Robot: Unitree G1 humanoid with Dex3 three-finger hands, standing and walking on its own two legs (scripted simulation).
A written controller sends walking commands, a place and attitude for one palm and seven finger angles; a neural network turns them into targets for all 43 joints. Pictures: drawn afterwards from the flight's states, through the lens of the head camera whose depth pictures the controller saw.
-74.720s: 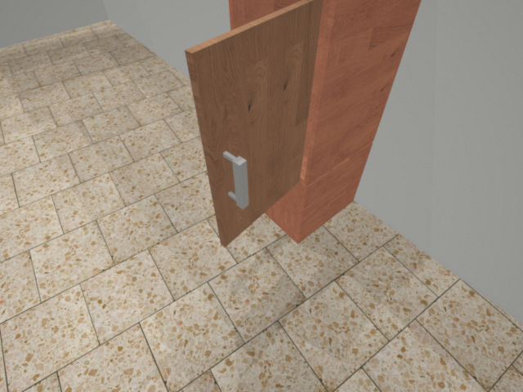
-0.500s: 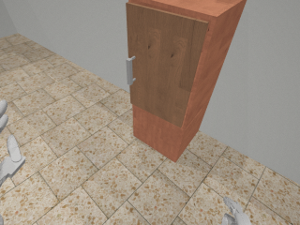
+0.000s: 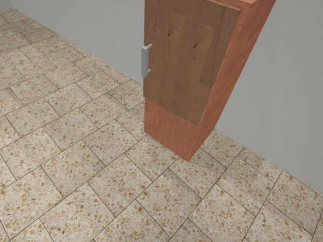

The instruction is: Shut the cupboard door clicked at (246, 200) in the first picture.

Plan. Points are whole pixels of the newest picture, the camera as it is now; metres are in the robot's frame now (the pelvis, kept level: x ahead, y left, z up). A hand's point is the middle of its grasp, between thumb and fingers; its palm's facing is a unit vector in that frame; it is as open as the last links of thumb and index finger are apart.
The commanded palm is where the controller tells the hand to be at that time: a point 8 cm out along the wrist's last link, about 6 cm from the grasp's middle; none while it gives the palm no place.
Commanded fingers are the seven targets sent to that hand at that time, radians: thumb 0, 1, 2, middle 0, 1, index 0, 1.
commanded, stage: let the arm hang, fingers relaxed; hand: left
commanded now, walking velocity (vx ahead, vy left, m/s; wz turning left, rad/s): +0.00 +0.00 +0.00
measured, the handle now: (147, 60) +0.89 +0.12 -0.07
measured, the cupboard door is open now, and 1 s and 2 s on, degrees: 4 4 4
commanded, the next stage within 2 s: look to check the result in 0.70 s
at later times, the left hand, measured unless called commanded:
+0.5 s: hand out of the picture -0.02 +0.17 -0.18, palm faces +0.01 -0.98 -0.18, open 7.4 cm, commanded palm none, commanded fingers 0.00 0.90 0.90 -0.20 -0.30 -0.20 -0.30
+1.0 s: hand out of the picture -0.04 +0.16 -0.17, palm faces +0.01 -0.98 -0.19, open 7.4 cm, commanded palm none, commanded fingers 0.00 0.90 0.90 -0.20 -0.30 -0.20 -0.30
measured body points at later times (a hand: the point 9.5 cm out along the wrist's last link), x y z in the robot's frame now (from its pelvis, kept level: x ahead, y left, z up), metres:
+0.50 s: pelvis -0.01 +0.00 +0.00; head -0.02 +0.00 +0.45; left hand -0.02 +0.22 -0.16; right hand -0.03 -0.21 -0.16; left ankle +0.04 +0.11 -0.74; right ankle -0.03 -0.12 -0.74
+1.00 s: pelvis +0.00 -0.01 +0.00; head +0.01 -0.01 +0.45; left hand -0.04 +0.21 -0.16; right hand -0.03 -0.23 -0.16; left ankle +0.04 +0.11 -0.74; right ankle -0.03 -0.12 -0.74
